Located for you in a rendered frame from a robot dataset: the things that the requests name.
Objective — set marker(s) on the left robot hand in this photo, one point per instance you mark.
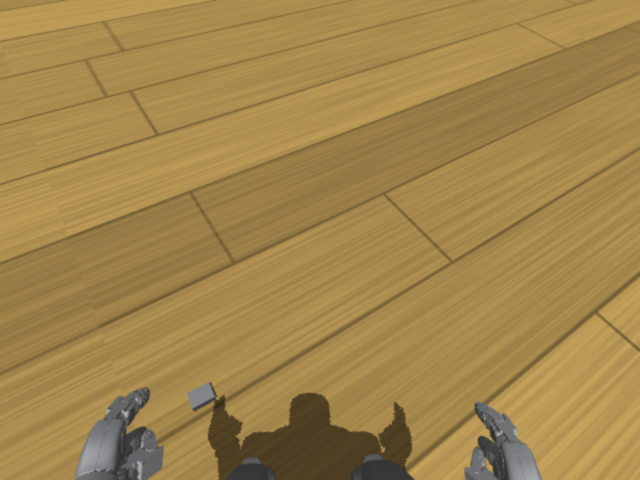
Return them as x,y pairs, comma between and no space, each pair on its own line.
132,456

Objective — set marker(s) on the small box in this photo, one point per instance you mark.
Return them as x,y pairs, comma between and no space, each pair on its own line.
201,396

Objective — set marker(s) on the right robot hand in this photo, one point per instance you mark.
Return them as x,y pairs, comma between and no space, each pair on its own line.
513,460

